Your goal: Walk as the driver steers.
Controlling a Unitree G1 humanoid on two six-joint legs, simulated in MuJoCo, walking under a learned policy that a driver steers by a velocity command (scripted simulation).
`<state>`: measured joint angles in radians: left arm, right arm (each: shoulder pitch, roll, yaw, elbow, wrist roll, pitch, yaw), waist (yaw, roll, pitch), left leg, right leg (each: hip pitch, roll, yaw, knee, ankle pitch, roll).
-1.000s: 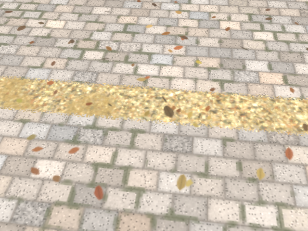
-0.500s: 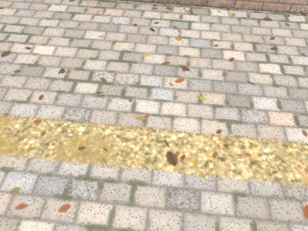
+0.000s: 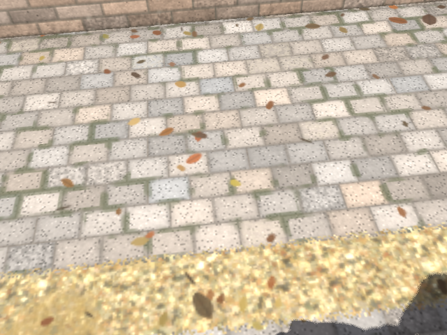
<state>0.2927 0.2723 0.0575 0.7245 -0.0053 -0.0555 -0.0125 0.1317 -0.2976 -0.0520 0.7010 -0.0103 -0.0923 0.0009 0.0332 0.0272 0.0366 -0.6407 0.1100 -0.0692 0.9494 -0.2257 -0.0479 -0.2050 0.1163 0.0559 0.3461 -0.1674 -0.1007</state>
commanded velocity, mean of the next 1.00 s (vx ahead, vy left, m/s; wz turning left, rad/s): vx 0.24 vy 0.00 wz -0.08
